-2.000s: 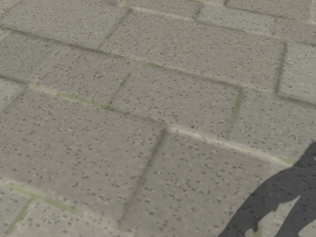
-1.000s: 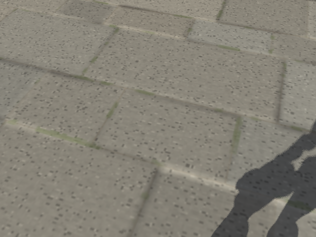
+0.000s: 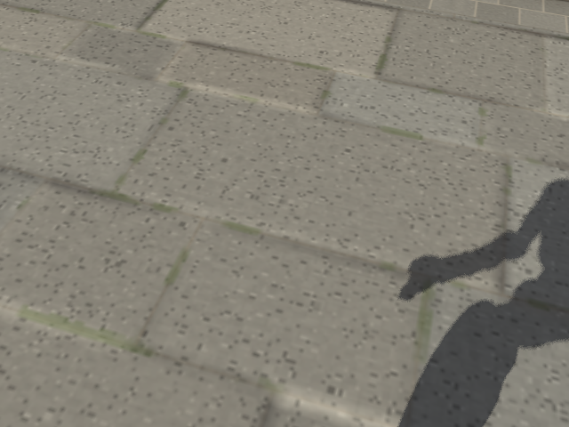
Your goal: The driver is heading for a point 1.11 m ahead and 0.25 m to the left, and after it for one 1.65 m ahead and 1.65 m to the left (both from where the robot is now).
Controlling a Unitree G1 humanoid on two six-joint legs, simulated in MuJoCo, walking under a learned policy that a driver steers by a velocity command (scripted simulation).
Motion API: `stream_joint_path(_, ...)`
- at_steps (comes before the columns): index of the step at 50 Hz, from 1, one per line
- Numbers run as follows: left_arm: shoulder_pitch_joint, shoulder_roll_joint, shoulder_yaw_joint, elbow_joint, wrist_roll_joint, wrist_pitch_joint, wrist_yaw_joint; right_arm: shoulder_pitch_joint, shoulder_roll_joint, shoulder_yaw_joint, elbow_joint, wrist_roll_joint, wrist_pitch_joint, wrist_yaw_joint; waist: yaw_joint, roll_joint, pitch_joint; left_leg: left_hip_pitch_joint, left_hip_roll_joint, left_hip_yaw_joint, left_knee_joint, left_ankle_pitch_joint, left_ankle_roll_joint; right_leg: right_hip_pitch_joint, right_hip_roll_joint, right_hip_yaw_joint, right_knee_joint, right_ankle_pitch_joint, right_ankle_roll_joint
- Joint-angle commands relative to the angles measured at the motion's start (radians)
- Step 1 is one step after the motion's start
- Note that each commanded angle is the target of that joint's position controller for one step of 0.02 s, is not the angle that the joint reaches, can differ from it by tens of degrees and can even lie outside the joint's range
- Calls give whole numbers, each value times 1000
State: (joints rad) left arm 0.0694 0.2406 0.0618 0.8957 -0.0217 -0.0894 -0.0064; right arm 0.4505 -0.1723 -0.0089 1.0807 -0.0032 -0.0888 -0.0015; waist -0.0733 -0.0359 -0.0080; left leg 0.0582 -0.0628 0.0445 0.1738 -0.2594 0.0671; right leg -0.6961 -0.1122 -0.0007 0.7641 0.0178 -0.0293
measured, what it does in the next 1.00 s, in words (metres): walks ahead, turning left: right foot, then left foot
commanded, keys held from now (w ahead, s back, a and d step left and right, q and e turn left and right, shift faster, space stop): w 0.38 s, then w+q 0.16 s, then q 0.46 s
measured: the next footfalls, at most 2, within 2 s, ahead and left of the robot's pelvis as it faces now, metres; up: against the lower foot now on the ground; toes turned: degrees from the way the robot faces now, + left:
right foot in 0.18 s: +0.31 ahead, -0.14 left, +0.00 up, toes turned -3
left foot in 0.72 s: +0.59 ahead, +0.11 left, +0.00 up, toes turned +10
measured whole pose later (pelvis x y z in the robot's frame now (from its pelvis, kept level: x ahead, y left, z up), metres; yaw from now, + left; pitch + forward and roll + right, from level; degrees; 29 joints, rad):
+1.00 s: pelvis +0.48 +0.02 -0.01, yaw +17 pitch +4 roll -1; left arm 0.09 0.29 0.06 0.80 0.01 -0.03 0.06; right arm 0.17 -0.27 -0.07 0.75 0.00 -0.02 -0.01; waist -0.02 -0.02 0.04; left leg -0.42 -0.10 -0.07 0.44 -0.07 0.09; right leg -0.64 -0.04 0.09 1.02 -0.35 0.06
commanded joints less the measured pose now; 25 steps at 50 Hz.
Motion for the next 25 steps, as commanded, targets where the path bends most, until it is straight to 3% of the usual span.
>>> stream_joint_path(1, -171, 21, -12, -98, -5, -15, -15, 49, -175, -34, -29, 9, -8, -11, -7, 98, 146, -91, 255, -115, -86, 332, 113, -4, 39, -40, -143, 78, 0)
stream_joint_path(4, -233, 32, -17, -133, -10, -24, -35, 71, -176, -40, -16, 16, 0, -13, 0, 102, 161, 18, 299, -108, -42, 403, 110, -16, 48, -30, -215, 40, -33)
stream_joint_path(6, -201, 60, -7, -137, -9, -30, -44, 48, -196, -49, -24, 13, 7, -14, 42, 120, 115, 73, 313, -92, 43, 626, 93, 72, 80, -48, -242, -24, -65)
stream_joint_path(7, -142, 87, 5, -125, -8, -31, -42, 37, -211, -55, -29, 9, 11, -14, 78, 146, 59, 91, 313, -87, 121, 812, 83, 171, 114, -69, -234, -60, -81)
stream_joint_path(8, -7, 126, 26, -90, -9, -30, -38, 17, -216, -57, -35, 4, 19, -13, 152, 165, -26, 76, 289, -65, 278, 968, 67, 344, 150, -90, -237, -76, -107)
stream_joint_path(9, 189, 174, 49, -34, -8, -26, -28, -12, -206, -51, -52, -1, 22, -10, 241, 162, -137, -73, 248, -45, 512, 918, 37, 634, 112, -41, -224, -54, -147)
stream_joint_path(10, 361, 267, 71, 0, 22, -21, -18, 68, -115, -25, -73, -9, 11, 1, 227, -27, -319, -454, 123, -13, 913, 487, -15, 1058, -155, 339, -219, -157, -273)
stream_joint_path(11, 385, 229, 55, 14, 22, -15, -21, 123, -46, -3, -50, 14, -18, 13, 198, -201, -459, -671, -17, -129, 1189, -265, -35, 1198, -314, 775, -423, -315, -368)
stream_joint_path(12, 305, 163, 34, 10, 10, -18, -24, 22, -150, -31, -79, 41, -43, 17, 200, -138, -313, -771, 52, -202, 1270, -245, -5, 1074, -262, 699, -474, -370, -304)
stream_joint_path(13, 198, 121, 20, -12, 8, -20, -23, -85, -188, -40, -120, 58, -52, 13, 168, -84, -163, -790, 107, -155, 1249, -160, 8, 887, -228, 521, -500, -305, -260)
stream_joint_path(14, 119, 93, 9, -20, 17, -28, -30, -129, -181, -43, -130, 48, -50, 3, 124, 16, -78, -742, 156, -132, 1182, -76, 8, 703, -191, 398, -540, -193, -237)
stream_joint_path(15, 80, 64, 0, -22, 25, -36, -36, -120, -171, -54, -126, 32, -36, -6, 82, 19, -49, -672, 193, -134, 1113, -30, 9, 591, -148, 309, -567, -135, -214)
stream_joint_path(16, 70, 53, -4, -13, 30, -38, -41, -84, -142, -53, -121, 26, -19, -9, 51, -5, -34, -615, 210, -137, 1077, -12, 7, 517, -121, 258, -595, -129, -208)
stream_joint_path(18, 102, 66, -3, 12, 26, -39, -39, -68, -108, -53, -119, 26, 3, -14, 32, -20, -1, -598, 221, -119, 1013, -3, -5, 439, -100, 193, -639, -106, -221)
stream_joint_path(21, 156, 120, 10, 34, 34, -39, -14, -181, -133, -62, -163, 18, 15, -17, 45, -13, 47, -723, 240, -117, 873, 136, -36, 456, -105, 134, -678, -80, -224)
stream_joint_path(25, 212, 134, 11, 51, 31, -33, 8, -303, -124, -61, -199, 20, 9, -1, 84, -10, 53, -761, 213, -107, 652, 346, -35, 531, -88, 28, -678, -22, -174)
